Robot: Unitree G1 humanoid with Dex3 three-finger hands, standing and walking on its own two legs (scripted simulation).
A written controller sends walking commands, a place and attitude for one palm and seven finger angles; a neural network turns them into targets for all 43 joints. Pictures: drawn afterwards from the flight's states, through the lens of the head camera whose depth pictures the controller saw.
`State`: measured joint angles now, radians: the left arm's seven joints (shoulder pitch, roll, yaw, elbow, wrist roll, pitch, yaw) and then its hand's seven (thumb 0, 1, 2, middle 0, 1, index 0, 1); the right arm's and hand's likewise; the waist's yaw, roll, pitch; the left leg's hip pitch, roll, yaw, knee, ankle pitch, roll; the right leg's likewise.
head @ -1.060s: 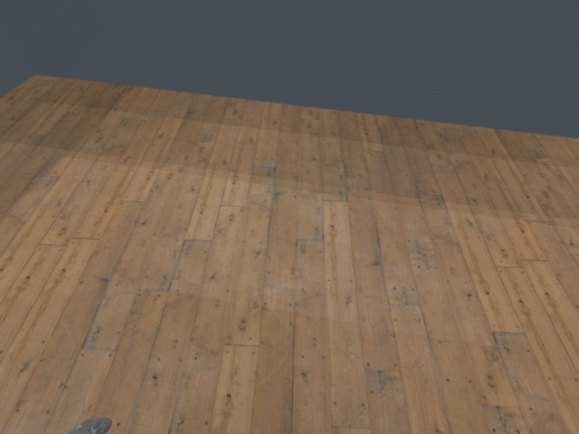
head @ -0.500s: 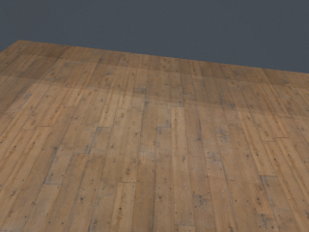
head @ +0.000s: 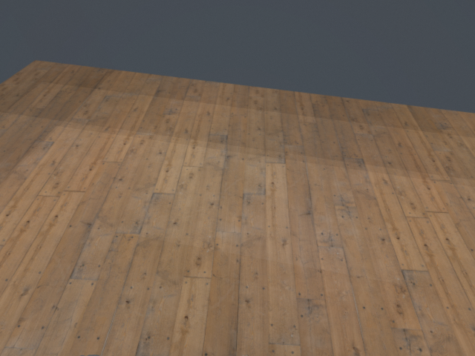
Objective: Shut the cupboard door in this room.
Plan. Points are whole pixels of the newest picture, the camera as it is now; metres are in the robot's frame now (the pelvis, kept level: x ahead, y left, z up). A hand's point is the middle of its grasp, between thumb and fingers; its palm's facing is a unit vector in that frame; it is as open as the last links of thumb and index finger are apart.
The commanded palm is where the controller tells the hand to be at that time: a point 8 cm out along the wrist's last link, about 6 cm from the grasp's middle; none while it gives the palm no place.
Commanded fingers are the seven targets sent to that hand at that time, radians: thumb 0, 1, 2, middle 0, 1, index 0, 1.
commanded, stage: turn or walk to find it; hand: left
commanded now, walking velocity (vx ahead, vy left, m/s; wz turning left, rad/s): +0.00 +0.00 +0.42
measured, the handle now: out of the picture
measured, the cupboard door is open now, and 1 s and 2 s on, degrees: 93 93 93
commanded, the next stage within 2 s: none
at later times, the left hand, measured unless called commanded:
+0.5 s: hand out of the picture +0.02 +0.22 -0.17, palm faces +0.18 -0.95 -0.25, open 7.4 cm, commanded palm none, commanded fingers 0.00 0.90 0.90 -0.20 -0.30 -0.20 -0.30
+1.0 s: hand out of the picture -0.14 +0.21 -0.20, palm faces +0.43 -0.87 -0.22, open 7.4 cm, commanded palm none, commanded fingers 0.00 0.90 0.90 -0.20 -0.30 -0.20 -0.30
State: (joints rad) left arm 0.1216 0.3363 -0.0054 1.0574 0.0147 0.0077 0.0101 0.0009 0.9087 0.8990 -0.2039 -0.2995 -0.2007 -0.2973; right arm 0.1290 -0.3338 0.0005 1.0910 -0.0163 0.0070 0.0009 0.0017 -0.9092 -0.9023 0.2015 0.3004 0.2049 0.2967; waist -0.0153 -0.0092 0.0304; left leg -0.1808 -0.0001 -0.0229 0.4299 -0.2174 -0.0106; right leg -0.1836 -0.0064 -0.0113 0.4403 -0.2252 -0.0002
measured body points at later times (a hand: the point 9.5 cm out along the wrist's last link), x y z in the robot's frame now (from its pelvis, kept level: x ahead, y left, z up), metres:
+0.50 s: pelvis -0.03 +0.00 +0.00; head +0.00 +0.01 +0.44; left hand +0.02 +0.27 -0.15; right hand +0.04 -0.23 -0.15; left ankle +0.01 +0.12 -0.74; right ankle -0.04 -0.13 -0.71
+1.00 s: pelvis -0.07 +0.01 -0.02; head -0.05 +0.06 +0.43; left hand -0.16 +0.25 -0.18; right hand +0.13 -0.19 -0.14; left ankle -0.11 +0.10 -0.74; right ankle -0.04 -0.13 -0.72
